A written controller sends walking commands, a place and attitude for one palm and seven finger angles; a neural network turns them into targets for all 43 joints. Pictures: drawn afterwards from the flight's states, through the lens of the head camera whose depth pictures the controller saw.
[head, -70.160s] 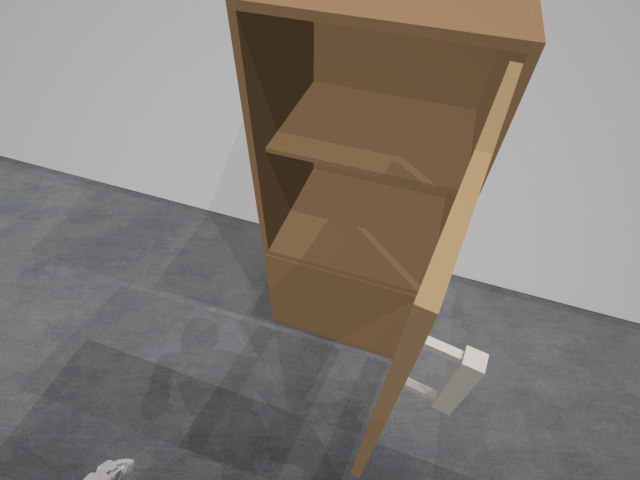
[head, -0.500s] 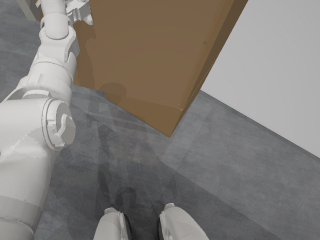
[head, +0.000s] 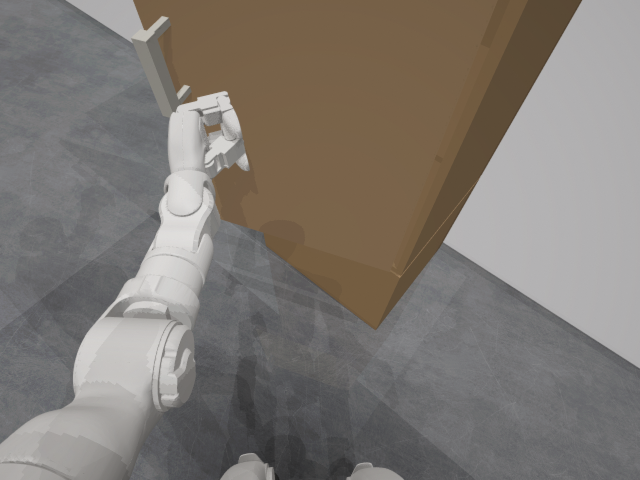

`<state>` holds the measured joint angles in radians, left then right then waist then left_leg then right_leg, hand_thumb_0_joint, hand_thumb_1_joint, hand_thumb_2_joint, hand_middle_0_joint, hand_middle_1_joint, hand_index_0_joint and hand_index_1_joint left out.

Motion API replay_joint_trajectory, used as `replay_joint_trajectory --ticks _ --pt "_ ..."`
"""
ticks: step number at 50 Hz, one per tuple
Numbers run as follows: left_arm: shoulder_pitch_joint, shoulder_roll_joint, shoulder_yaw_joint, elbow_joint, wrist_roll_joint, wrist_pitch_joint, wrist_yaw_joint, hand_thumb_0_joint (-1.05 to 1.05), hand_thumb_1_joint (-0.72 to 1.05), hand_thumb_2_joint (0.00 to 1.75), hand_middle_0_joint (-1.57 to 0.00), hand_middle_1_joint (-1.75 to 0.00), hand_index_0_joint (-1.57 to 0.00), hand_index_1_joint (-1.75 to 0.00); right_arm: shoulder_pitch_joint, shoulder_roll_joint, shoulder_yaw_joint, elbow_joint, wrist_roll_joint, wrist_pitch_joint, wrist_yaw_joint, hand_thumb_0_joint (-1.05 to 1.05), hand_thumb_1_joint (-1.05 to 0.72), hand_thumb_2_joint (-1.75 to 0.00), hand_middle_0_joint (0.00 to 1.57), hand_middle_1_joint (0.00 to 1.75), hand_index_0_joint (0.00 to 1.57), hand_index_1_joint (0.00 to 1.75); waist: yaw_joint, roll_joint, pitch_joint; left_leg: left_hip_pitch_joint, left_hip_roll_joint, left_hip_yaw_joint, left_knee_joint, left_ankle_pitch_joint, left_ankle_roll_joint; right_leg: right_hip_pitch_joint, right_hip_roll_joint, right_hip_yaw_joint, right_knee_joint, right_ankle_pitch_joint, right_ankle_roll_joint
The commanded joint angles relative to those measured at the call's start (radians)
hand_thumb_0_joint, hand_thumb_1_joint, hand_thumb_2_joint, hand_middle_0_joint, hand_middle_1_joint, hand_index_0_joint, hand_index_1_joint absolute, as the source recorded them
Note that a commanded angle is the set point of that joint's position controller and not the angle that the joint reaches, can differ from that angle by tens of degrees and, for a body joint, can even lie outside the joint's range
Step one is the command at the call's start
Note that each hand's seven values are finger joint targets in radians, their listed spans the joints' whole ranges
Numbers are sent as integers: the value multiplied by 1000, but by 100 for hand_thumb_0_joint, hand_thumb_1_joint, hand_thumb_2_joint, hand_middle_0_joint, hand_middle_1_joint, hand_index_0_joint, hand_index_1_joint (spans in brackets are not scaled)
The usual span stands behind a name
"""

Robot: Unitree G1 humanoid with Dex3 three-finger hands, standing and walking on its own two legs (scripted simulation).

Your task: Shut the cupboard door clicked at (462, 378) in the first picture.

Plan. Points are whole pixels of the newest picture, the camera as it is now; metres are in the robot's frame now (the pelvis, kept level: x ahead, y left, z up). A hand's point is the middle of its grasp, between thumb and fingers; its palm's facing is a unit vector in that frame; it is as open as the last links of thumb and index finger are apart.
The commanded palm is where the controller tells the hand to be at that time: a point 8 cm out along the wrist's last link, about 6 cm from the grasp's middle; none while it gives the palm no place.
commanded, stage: pull the fist back off the door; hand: left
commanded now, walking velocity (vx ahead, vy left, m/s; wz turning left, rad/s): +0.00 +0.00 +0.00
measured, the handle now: (167, 69) +0.65 +0.16 +0.11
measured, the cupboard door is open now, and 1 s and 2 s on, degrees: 21 21 21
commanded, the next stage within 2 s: draw the hand back to the body in 0.06 s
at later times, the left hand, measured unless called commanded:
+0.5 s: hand (178, 182) +0.43 +0.12 +0.13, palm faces +0.05 -1.00 -0.03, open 3.1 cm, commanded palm +0.39 +0.16 +0.14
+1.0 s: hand (23, 319) +0.27 +0.21 +0.17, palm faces +0.19 -0.96 -0.23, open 3.5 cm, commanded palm +0.23 +0.26 +0.19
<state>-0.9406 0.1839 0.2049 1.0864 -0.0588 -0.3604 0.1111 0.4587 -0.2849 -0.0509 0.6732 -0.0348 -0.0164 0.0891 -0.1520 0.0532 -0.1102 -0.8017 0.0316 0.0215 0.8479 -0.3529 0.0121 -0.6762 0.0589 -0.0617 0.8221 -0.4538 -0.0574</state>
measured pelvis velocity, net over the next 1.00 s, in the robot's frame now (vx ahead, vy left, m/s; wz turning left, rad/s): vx -0.01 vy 0.02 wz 0.01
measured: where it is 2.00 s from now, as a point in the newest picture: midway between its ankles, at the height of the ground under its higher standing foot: outside the picture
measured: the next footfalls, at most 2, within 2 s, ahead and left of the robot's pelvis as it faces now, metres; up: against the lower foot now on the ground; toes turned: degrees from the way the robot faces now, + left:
none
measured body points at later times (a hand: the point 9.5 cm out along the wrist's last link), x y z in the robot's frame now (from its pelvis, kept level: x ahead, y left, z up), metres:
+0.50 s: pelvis +0.00 -0.01 +0.02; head +0.03 -0.03 +0.47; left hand +0.42 +0.17 +0.13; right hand +0.02 -0.26 -0.12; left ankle +0.02 +0.11 -0.70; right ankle -0.04 -0.08 -0.70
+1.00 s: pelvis -0.01 +0.02 +0.04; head -0.03 +0.00 +0.49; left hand +0.25 +0.26 +0.18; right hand +0.19 -0.18 -0.03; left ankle +0.02 +0.11 -0.70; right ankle -0.04 -0.08 -0.70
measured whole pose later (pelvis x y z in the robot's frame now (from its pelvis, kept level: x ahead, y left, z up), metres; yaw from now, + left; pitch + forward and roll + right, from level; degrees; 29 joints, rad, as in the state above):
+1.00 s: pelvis -0.01 +0.02 +0.04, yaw +1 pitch -3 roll -1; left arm 0.03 0.28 0.09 0.01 -0.09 -0.06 0.04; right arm 0.14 -0.21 0.06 0.55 0.06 0.04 -0.05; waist 0.03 0.06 0.00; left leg -0.21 -0.02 0.04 0.45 -0.19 0.04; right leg -0.09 0.02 -0.03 0.42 -0.28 -0.02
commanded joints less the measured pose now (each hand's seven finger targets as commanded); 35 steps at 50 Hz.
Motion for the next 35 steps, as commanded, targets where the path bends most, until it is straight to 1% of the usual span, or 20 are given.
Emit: replay_joint_trajectory --ticks 1,4,5,6,7,9,11,12,14,17,18,19,21,22,25,26,27,30,34,35 --pt "-579 74 -93 -227 47 -103 14 0 90 90 -130 -150 -130 -150 137 -117 -42 -10 8 -20 -4 0 -90 -90 20 30 20 30 -64 11 -427 467 -31 -49 7 365 26 -4 1 49 -75 526 56" --pt "-556 113 -56 -100 54 -21 36 0 90 90 -130 -150 -130 -150 125 -128 -37 -12 17 2 -15 0 -90 -90 20 30 20 30 -59 -60 -361 409 -37 -45 -20 296 27 13 -7 55 -102 487 61" --pt "-591 109 -55 -102 39 -1 40 0 90 90 -130 -150 -130 -150 114 -129 -33 -22 22 6 -19 0 -90 -90 20 30 20 30 -68 -81 -358 391 -41 -39 -30 274 31 27 -10 63 -115 487 67" --pt "-576 114 -35 -71 24 20 44 0 90 90 -130 -150 -130 -150 106 -127 -29 -27 24 8 -24 0 -90 -90 20 30 20 30 -56 -112 -350 368 -46 -37 -39 259 31 59 -10 65 -122 487 66" --pt "-607 154 3 -87 11 19 49 0 90 90 -130 -150 -130 -150 104 -133 -25 -29 22 9 -31 0 -90 -90 20 30 20 30 -51 -94 -369 375 -47 -36 -43 269 30 80 -14 71 -120 505 66" --pt "-646 156 14 -89 -9 5 50 0 90 90 -130 -150 -130 -150 80 -124 -16 -35 22 2 -37 0 -90 -90 20 30 20 30 -56 -105 -381 354 -50 -33 -38 259 31 97 -18 79 -119 514 70" --pt "-561 218 76 -151 -7 -44 40 0 90 90 -130 -150 -130 -150 66 -121 -14 -61 18 -8 -36 0 -90 -90 20 30 20 30 1 -75 -449 368 -55 -28 -42 284 30 161 -20 86 -102 544 63" --pt "-497 280 130 -180 -3 -72 35 0 90 90 -130 -150 -130 -150 64 -125 -13 -75 16 -9 -38 0 -90 -90 20 30 20 30 33 -66 -493 379 -56 -25 -42 317 30 203 -22 87 -89 582 59" --pt "-369 306 135 -212 19 -101 5 0 90 90 -130 -150 -130 -150 50 -113 -10 -96 20 -7 -37 0 -90 -90 20 30 20 30 63 -72 -514 364 -57 -9 -46 340 32 268 -28 97 -80 659 65" --pt "-136 277 98 -262 38 -74 -55 0 90 90 -130 -150 -130 -150 35 -112 -15 -142 35 10 -34 0 -90 -90 20 30 20 30 100 -106 -488 359 -61 16 -76 351 37 350 -31 96 -95 745 76" --pt "-101 241 63 -319 18 -47 -81 0 90 90 -130 -150 -130 -150 9 -111 -11 -162 51 13 -34 0 -90 -90 20 30 20 30 98 -109 -460 366 -60 27 -88 331 39 356 -36 103 -119 778 93" --pt "-58 231 58 -352 -7 -13 -103 0 90 90 -130 -150 -130 -150 1 -114 -14 -169 60 20 -40 0 -90 -90 20 30 20 30 100 -160 -442 366 -59 29 -100 317 40 394 -38 103 -136 809 105" --pt "-24 168 20 -485 -83 47 -147 0 90 90 -130 -150 -130 -150 -41 -113 -16 -189 82 23 -51 0 -90 -90 20 30 20 30 92 -201 -398 400 -58 34 -124 285 42 423 -43 109 -181 844 134" --pt "-26 139 -7 -582 -114 62 -165 0 90 90 -130 -150 -130 -150 -68 -109 -15 -202 90 20 -59 0 -90 -90 20 30 20 30 97 -166 -403 441 -60 36 -136 302 44 439 -43 102 -190 842 130" --pt "-16 123 -43 -762 -160 79 -185 0 90 90 -130 -150 -130 -150 -115 -102 -10 -191 103 -7 -81 0 -90 -90 20 30 20 30 90 -131 -305 519 -51 19 -166 273 51 364 -32 92 -246 694 123" --pt "18 134 -52 -785 -152 80 -185 0 90 90 -130 -150 -130 -150 -129 -99 -9 -182 101 -14 -89 0 -90 -90 20 30 20 30 92 -115 -264 531 -47 15 -176 260 52 345 -27 89 -256 628 112" --pt "30 134 -74 -836 -142 76 -182 0 90 90 -130 -150 -130 -150 -146 -97 -4 -180 103 -20 -96 0 -90 -90 20 30 20 30 91 -48 -224 551 -47 17 -183 251 55 315 -27 91 -268 566 105" --pt "128 154 -74 -890 -122 87 -172 0 90 90 -127 -147 -127 -147 -190 -87 7 -175 103 -39 -101 0 -90 -90 20 30 20 30 109 17 -209 600 -42 -3 -217 225 46 280 -23 71 -278 428 69" --pt "300 187 -40 -921 -147 165 -185 0 90 90 -116 -135 -116 -135 -272 -90 22 -203 113 -43 -112 0 -90 -90 20 30 20 30 150 -46 -171 597 -40 -9 -265 193 40 329 -30 63 -303 363 57" --pt "305 209 -99 -1047 -72 147 -135 0 90 90 -113 -132 -113 -132 -313 -53 28 -226 108 -22 -126 0 -90 -90 20 30 20 30 133 -64 -134 622 -41 -15 -312 187 32 334 -60 104 -368 369 67"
